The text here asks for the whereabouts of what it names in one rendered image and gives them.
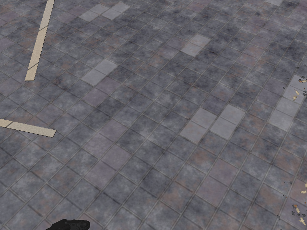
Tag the left robot hand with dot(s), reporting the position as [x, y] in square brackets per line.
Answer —
[74, 224]

